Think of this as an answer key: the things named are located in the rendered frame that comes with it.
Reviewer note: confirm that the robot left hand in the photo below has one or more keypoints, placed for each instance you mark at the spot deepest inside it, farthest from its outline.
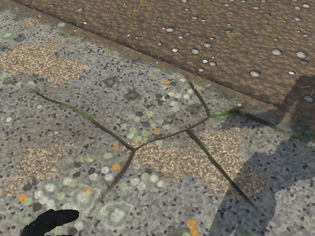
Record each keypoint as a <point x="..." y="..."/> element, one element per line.
<point x="48" y="221"/>

